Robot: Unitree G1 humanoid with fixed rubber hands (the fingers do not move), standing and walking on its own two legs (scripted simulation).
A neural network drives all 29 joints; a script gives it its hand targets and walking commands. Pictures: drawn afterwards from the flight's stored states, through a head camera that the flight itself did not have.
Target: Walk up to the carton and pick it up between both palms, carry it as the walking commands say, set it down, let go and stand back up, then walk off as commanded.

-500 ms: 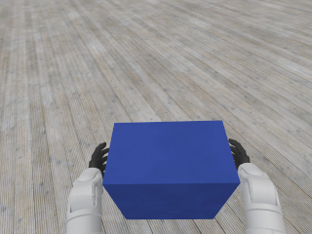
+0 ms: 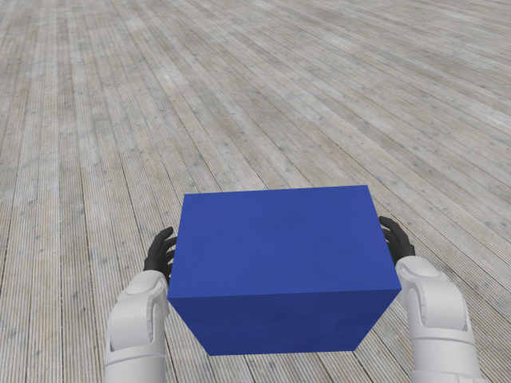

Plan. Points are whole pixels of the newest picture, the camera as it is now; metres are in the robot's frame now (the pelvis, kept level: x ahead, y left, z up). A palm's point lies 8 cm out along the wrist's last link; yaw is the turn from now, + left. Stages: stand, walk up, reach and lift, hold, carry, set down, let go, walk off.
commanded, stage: carry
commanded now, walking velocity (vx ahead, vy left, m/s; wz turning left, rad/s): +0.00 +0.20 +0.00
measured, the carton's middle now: (278, 281) +0.30 -0.01 -0.01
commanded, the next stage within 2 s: none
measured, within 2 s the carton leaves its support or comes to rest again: neither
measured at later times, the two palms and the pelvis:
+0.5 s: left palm (99, 300) +0.23 +0.24 +0.08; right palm (373, 305) +0.21 -0.13 +0.08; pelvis -0.03 +0.07 +0.00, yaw -2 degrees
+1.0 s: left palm (40, 330) +0.19 +0.29 +0.10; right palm (337, 321) +0.19 -0.08 +0.08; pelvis -0.06 +0.12 +0.01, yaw -1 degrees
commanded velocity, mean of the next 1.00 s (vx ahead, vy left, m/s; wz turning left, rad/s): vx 0.00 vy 0.20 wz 0.00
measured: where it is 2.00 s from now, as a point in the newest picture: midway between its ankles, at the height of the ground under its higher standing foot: outside the picture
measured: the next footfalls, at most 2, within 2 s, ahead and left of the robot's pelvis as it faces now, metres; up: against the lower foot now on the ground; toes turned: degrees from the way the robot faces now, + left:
right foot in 0.68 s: -0.04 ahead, -0.03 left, +0.00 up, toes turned -11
left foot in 1.08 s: +0.01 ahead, +0.29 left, +0.00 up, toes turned +6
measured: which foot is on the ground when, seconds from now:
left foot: down 0.00-0.68, up 0.70-1.00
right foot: down 0.00-0.32, up 0.34-0.66, down 0.68-1.00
